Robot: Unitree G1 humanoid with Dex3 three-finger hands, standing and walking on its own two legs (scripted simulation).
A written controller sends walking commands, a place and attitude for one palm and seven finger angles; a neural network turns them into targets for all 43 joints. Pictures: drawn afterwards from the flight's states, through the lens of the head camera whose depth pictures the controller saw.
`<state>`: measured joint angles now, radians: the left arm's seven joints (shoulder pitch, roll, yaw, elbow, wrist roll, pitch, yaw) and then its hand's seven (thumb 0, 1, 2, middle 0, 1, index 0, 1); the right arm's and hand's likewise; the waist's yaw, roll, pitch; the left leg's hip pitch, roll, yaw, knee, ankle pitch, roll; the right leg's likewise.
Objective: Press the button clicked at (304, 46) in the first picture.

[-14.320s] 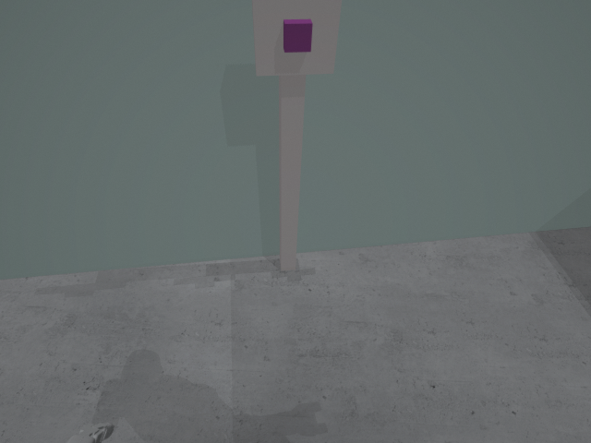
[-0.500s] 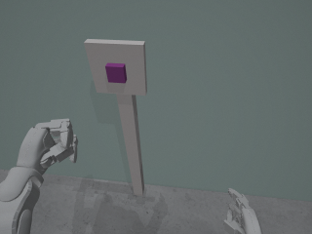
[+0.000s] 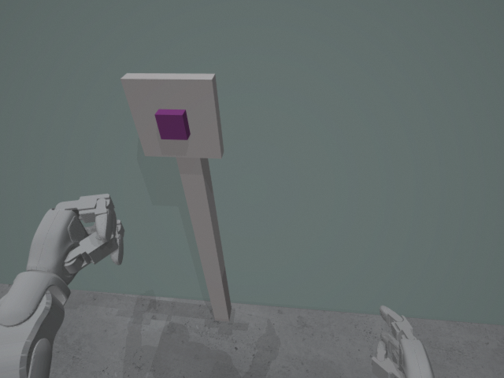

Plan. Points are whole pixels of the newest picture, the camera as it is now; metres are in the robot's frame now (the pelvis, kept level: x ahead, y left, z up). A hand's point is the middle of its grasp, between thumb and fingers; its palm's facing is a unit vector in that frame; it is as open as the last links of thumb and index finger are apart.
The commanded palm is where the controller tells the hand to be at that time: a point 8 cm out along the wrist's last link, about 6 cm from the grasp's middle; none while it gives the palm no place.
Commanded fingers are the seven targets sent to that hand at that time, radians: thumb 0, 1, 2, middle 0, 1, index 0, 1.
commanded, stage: aim a knuckle at the button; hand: left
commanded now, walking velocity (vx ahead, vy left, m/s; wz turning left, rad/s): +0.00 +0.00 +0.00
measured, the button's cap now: (173, 123) +0.54 +0.22 +0.18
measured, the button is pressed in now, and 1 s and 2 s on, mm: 0 0 0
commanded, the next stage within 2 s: press the button with the knuckle in 1.92 s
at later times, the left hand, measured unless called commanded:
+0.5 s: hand (135, 201) +0.32 +0.22 +0.16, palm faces +0.04 -1.00 -0.05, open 3.1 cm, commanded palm +0.29 +0.26 +0.16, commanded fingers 0.00 0.90 0.90 -1.30 -1.50 -1.30 -1.50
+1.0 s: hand (164, 174) +0.40 +0.20 +0.16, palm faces +0.03 -1.00 -0.03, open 3.1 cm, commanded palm +0.38 +0.25 +0.15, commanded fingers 0.00 0.90 0.90 -1.30 -1.50 -1.30 -1.50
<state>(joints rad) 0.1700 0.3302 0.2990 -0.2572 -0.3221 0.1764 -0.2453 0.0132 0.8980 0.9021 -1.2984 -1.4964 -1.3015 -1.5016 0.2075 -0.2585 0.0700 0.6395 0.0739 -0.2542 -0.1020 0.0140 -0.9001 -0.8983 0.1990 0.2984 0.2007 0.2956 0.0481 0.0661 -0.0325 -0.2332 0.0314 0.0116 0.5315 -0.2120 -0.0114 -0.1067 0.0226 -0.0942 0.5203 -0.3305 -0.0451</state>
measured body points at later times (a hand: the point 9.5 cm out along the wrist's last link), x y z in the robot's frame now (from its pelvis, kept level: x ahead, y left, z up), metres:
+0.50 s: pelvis +0.01 +0.00 +0.00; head -0.01 -0.01 +0.45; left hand +0.31 +0.27 +0.17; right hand +0.19 -0.24 -0.07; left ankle +0.05 +0.13 -0.73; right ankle -0.02 -0.08 -0.73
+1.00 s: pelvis +0.01 +0.02 +0.00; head +0.01 +0.01 +0.45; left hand +0.39 +0.25 +0.16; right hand +0.16 -0.23 -0.09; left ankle +0.05 +0.13 -0.73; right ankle -0.02 -0.08 -0.73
